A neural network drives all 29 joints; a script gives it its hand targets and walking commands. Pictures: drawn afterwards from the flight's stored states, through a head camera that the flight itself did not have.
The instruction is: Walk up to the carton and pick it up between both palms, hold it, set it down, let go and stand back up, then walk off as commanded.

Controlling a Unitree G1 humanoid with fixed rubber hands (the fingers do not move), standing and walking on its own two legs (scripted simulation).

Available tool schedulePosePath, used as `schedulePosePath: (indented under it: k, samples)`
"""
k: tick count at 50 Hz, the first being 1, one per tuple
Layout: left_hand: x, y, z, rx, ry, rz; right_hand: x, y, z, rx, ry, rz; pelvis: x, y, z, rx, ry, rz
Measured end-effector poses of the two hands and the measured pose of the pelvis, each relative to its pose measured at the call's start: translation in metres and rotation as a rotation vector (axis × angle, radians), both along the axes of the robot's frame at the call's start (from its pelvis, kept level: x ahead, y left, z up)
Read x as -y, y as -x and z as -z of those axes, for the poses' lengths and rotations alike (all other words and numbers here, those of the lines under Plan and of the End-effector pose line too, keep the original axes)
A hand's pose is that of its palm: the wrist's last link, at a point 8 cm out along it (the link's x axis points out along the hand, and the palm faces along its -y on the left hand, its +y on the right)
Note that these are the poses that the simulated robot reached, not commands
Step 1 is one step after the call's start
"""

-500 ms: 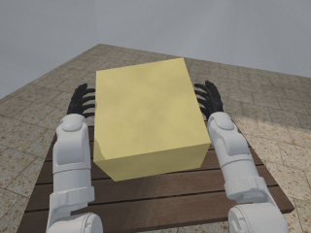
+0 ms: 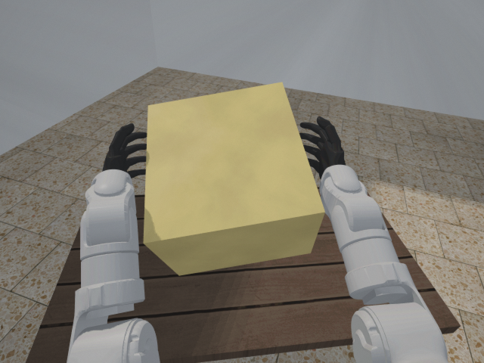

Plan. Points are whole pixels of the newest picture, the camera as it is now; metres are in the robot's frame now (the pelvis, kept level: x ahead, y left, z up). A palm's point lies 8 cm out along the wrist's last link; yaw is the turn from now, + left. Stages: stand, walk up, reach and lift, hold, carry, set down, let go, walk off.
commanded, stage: hold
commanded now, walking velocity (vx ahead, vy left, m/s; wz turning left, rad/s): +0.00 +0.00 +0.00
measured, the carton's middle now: (230, 180) +0.40 +0.01 +0.15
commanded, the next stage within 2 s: none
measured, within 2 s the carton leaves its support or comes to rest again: neither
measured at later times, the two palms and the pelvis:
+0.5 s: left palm (121, 175) +0.35 +0.17 +0.20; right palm (333, 170) +0.35 -0.16 +0.20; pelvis +0.00 +0.00 +0.00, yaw +0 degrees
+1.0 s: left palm (122, 174) +0.35 +0.17 +0.19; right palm (332, 170) +0.36 -0.16 +0.20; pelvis +0.00 +0.00 +0.00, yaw +0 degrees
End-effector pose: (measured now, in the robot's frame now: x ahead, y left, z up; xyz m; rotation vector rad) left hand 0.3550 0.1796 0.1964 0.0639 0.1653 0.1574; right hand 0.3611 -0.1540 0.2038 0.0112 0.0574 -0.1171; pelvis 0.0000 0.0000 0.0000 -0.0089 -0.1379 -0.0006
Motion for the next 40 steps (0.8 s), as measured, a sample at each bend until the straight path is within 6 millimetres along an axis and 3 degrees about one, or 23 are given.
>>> schedulePosePath:
  k: [18, 25, 40]
  samples:
    - [0.007, 0.003, 0.007, -0.006, -0.008, 0.004, 0.006, 0.006, 0.012, -0.005, -0.006, 0.010, -0.003, -0.004, 0.000, 0.008, 0.001, 0.006]
    - [0.005, 0.005, -0.001, 0.019, -0.006, -0.006, 0.005, 0.006, 0.005, 0.019, -0.001, 0.005, -0.002, -0.002, 0.000, 0.009, 0.000, 0.006]
    - [0.002, 0.006, 0.004, 0.001, -0.017, -0.011, 0.001, 0.004, 0.005, 0.003, -0.010, -0.002, 0.000, 0.002, 0.000, 0.003, 0.002, -0.005]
